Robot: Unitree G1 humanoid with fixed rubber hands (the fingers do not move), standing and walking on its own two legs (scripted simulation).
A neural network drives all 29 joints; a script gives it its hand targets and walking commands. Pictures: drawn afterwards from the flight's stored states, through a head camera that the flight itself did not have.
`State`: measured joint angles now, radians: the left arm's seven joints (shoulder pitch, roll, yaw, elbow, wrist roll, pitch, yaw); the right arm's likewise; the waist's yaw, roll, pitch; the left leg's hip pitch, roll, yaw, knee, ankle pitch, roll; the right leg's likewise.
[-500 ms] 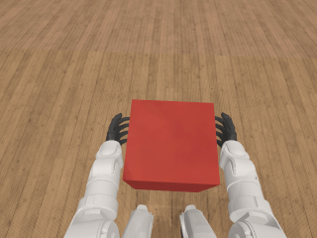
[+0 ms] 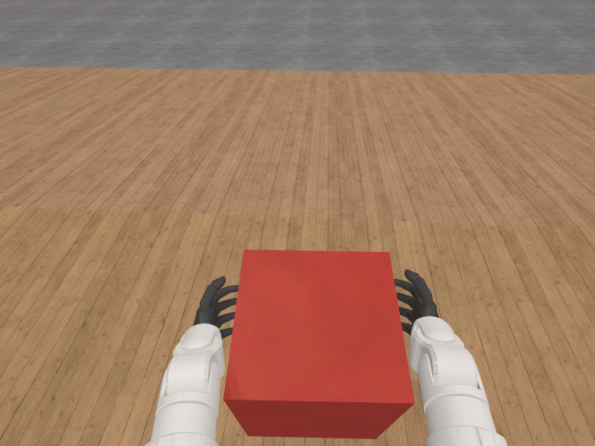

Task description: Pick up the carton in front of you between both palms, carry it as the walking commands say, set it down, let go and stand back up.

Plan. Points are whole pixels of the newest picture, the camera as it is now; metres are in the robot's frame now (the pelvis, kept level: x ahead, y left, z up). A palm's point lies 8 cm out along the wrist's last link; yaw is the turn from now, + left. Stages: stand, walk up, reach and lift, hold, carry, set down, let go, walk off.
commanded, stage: reach and lift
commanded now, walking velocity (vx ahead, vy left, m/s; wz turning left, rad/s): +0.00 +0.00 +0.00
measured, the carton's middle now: (313, 350) +0.30 +0.01 -0.06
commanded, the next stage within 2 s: hold in 1.08 s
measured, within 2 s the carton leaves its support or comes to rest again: neither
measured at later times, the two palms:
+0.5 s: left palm (205, 321) +0.30 +0.16 +0.03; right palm (427, 321) +0.30 -0.15 +0.04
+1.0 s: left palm (203, 315) +0.29 +0.16 +0.05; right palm (431, 312) +0.30 -0.15 +0.06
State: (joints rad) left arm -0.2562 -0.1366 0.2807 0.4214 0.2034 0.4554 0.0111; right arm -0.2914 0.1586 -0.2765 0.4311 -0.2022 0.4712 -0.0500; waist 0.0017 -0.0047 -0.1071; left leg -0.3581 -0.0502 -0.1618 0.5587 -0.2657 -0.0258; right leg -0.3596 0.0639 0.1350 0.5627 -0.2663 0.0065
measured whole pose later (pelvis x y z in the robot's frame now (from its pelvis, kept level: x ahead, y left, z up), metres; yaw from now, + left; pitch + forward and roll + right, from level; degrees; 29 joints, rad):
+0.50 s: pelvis -0.01 +0.01 +0.01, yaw +0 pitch -4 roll +0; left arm -0.32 -0.17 0.30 0.37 0.29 0.60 -0.01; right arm -0.34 0.17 -0.33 0.39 -0.30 0.58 0.01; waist 0.00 0.00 0.02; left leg -0.16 -0.05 -0.14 0.45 -0.22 -0.01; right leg -0.16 0.04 0.14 0.44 -0.21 0.01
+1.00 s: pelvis +0.01 +0.00 +0.01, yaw +0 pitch -5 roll +0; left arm -0.24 -0.15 0.21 0.24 0.27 0.69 -0.01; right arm -0.27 0.15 -0.24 0.26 -0.26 0.66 0.00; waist 0.00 -0.01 0.01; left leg -0.09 -0.04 -0.15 0.37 -0.20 -0.01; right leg -0.08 0.04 0.13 0.37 -0.20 0.01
